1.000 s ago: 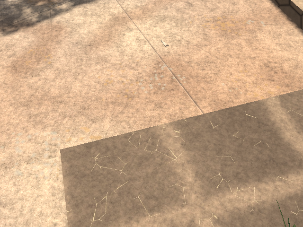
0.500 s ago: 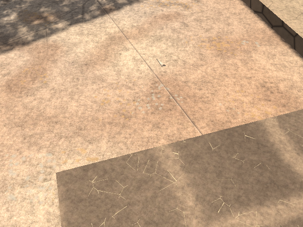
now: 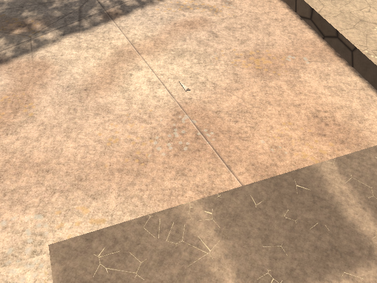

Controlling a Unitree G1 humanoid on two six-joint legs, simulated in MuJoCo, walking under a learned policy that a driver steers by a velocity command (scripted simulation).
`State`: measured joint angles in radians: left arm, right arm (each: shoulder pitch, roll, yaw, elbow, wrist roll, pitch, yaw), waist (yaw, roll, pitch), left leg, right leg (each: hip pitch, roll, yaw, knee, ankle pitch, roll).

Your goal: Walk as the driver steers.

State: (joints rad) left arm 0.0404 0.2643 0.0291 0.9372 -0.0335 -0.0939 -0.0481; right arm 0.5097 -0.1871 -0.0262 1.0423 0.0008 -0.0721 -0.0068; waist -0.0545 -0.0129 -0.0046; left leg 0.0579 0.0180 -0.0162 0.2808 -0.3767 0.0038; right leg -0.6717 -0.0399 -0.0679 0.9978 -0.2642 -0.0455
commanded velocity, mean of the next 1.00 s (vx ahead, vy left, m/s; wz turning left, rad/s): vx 0.48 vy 0.00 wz -0.16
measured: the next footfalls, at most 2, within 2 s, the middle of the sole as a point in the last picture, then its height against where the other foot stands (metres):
right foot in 0.14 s outside the picture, level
left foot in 0.66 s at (154, 262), level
